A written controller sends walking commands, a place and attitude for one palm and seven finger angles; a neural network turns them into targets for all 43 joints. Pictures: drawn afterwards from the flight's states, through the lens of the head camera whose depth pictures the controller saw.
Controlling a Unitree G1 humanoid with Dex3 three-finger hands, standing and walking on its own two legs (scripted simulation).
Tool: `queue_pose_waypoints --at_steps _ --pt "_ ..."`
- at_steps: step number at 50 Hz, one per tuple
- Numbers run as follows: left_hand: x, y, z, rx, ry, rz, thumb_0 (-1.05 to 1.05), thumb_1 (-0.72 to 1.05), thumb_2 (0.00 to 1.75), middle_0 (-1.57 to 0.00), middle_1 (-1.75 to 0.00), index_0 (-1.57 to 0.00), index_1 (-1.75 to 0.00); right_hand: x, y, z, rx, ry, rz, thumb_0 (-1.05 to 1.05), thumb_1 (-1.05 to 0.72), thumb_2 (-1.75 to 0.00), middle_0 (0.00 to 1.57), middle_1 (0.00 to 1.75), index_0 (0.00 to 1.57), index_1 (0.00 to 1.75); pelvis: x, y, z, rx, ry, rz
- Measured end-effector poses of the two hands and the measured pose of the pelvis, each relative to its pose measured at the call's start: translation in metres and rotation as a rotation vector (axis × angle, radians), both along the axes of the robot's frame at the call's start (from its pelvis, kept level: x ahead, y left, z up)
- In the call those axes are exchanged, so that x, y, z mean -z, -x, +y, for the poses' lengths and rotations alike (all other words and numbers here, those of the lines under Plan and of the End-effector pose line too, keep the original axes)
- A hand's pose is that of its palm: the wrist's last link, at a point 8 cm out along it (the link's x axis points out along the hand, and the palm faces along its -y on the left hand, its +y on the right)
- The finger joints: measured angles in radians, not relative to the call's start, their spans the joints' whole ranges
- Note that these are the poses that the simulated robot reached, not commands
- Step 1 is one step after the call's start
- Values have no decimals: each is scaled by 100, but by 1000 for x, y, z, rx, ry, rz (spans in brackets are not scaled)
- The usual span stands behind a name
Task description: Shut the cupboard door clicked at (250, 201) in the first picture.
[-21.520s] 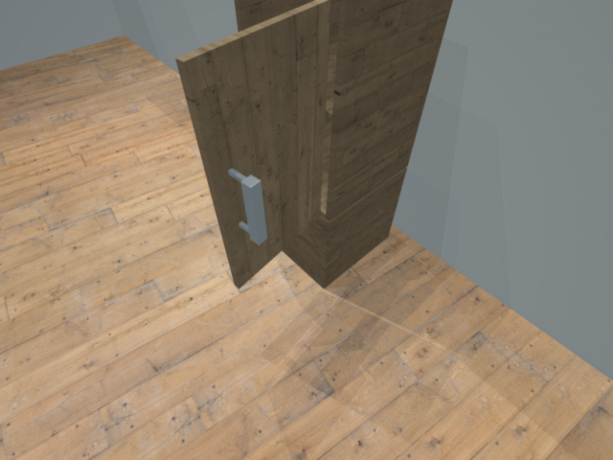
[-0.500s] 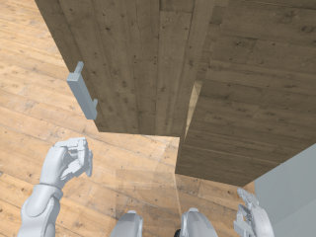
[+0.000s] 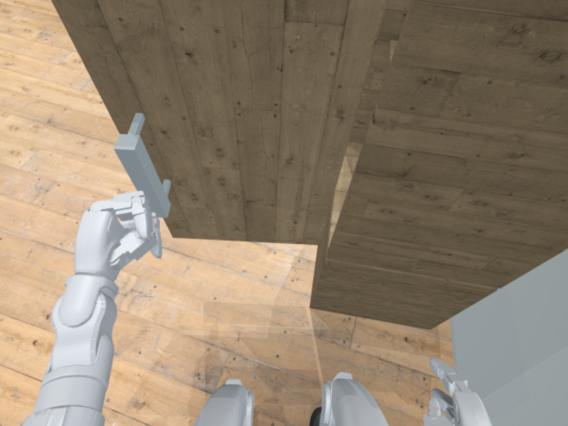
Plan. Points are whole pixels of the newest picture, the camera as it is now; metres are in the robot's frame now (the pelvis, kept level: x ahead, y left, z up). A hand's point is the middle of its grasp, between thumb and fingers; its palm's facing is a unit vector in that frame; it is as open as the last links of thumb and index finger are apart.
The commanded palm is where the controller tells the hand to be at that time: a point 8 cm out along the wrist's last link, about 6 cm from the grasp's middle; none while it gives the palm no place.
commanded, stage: bring the fist close to the handle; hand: left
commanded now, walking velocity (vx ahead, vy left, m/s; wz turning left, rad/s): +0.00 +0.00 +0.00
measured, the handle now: (150, 168) +0.47 +0.22 +0.04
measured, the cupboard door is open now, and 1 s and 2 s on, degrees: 98 95 74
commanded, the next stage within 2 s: push the door shut along its arc in 0.54 s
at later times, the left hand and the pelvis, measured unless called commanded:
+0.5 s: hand (157, 228) +0.37 +0.19 +0.04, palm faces +0.00 -1.00 -0.01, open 3.1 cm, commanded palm +0.35 +0.24 +0.05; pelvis +0.00 +0.00 +0.01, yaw -1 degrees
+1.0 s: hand (160, 205) +0.40 +0.19 +0.04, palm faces -0.09 -1.00 -0.03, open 3.1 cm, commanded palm +0.40 +0.24 +0.05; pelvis -0.01 +0.00 +0.00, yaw +0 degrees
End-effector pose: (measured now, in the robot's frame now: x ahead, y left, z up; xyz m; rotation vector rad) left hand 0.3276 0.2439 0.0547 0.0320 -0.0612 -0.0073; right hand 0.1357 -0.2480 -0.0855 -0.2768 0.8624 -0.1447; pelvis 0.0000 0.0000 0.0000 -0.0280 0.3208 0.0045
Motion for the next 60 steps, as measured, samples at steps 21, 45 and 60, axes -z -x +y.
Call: queue_pose_waypoints --at_steps 21,45,60 --pt "9 -28 -2 24 16 89 2 90 90 -130 -150 -129 -150 2 38 -4 81 -20 134 1 -90 -90 20 30 20 30 -9 -5 4 21 -4 10" --pt "9 -50 1 53 -3 71 2 89 91 -131 -150 -131 -150 6 29 -7 52 9 120 1 -90 -90 20 30 20 30 -4 4 -2 4 -1 15" --pt "8 -90 9 123 -3 91 2 89 91 -132 -150 -135 -150 21 76 -16 88 45 265 1 -90 -90 20 30 20 30 6 14 0 -12 14 56"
